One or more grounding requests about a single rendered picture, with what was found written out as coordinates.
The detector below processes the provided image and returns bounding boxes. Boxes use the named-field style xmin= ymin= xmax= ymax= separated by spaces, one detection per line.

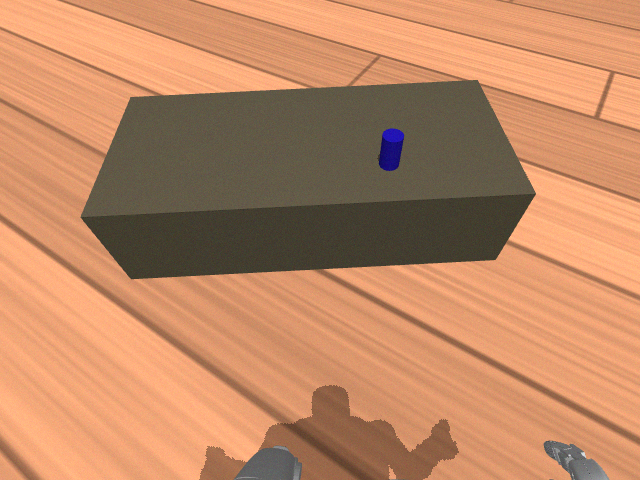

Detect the right robot hand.
xmin=544 ymin=441 xmax=610 ymax=480

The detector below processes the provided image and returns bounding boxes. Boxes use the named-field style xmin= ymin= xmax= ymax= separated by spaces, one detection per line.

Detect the can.
xmin=379 ymin=128 xmax=404 ymax=171

